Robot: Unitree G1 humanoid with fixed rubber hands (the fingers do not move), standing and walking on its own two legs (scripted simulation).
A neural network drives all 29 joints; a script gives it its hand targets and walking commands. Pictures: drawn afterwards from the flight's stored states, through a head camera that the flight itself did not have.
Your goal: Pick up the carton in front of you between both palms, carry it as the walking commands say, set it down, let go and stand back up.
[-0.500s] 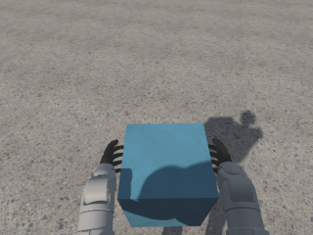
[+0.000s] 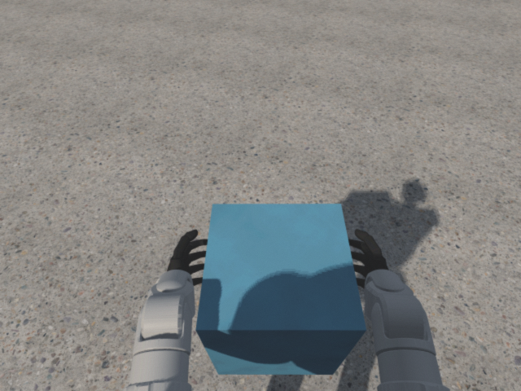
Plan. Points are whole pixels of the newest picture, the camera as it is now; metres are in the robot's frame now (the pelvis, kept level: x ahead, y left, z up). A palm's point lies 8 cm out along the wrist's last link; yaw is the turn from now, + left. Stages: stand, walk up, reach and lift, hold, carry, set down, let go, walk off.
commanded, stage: hold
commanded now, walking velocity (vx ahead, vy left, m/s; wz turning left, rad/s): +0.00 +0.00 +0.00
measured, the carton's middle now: (276, 294) +0.29 -0.01 -0.04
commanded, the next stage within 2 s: set down in 0.62 s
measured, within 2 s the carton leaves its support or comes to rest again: neither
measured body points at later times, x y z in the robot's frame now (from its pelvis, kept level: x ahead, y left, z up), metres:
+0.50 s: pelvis -0.04 -0.02 +0.00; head -0.09 -0.02 +0.44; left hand +0.25 +0.14 +0.04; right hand +0.26 -0.16 +0.04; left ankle +0.03 +0.08 -0.74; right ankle -0.01 -0.13 -0.74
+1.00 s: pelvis -0.02 -0.02 -0.01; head +0.00 -0.01 +0.43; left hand +0.31 +0.14 -0.02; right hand +0.31 -0.17 -0.01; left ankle +0.03 +0.08 -0.74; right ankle -0.01 -0.13 -0.74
